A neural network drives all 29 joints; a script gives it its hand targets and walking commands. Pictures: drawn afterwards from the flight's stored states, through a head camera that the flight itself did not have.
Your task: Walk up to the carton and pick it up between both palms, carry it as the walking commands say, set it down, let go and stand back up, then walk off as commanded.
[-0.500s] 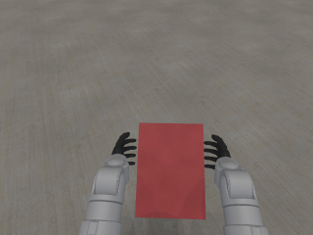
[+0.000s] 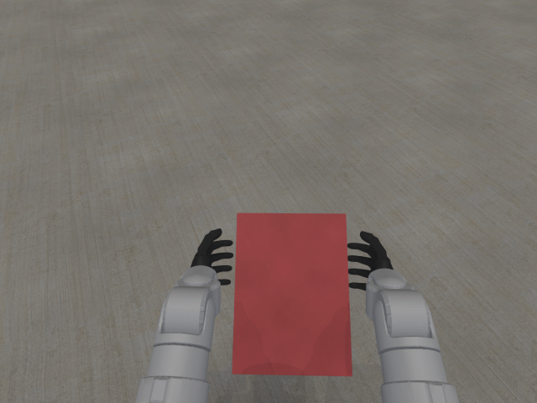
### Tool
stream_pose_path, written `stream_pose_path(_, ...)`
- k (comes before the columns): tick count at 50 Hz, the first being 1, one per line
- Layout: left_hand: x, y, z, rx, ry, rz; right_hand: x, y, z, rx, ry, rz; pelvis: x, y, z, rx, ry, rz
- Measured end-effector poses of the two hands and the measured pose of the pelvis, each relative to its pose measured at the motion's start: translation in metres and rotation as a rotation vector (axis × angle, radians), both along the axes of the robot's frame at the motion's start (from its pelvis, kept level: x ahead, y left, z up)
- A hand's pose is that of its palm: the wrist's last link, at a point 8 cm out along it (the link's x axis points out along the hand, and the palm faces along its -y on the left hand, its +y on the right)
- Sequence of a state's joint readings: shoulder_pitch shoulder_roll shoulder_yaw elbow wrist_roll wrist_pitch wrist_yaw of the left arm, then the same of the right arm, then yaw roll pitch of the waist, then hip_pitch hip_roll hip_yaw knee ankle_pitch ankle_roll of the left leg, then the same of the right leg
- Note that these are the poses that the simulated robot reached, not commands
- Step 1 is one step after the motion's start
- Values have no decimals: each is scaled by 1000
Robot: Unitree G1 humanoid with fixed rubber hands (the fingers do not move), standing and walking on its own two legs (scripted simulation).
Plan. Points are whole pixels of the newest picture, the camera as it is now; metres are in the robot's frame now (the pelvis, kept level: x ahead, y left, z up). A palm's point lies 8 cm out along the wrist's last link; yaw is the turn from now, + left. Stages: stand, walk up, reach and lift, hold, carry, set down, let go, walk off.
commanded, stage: carry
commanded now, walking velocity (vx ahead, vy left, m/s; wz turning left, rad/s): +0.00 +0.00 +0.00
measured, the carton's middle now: (288, 287) +0.34 +0.00 -0.07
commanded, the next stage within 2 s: hold in 1.12 s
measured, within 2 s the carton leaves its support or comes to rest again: neither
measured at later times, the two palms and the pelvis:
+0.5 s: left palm (212, 279) +0.28 +0.12 +0.05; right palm (391, 285) +0.29 -0.15 +0.05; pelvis +0.00 -0.01 +0.00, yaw +0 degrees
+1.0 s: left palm (218, 280) +0.28 +0.11 +0.05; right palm (397, 285) +0.29 -0.15 +0.05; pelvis -0.01 -0.02 +0.00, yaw +0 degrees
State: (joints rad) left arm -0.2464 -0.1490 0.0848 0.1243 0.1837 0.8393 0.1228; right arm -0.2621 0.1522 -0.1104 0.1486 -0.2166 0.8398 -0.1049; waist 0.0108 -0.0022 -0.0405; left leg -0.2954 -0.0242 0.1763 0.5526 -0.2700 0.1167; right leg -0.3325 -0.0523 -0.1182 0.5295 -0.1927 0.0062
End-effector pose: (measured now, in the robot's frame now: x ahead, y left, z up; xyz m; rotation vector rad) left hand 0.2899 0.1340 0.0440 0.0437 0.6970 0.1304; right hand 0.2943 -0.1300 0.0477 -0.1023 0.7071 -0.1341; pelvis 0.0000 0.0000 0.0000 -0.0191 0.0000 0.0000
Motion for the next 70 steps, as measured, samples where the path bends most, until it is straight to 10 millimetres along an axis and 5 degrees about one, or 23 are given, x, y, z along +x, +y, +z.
stream_pose_path(63, -15, -25, -4, 64, 15, -14, -19, -27, -10, 16, 15, 51, -6, -29, 4, 1, -72, 99)
stream_pose_path(70, -12, -37, 9, 49, -25, -1, -16, -37, -3, 70, -26, 4, -16, -33, -1, 8, -140, 142)
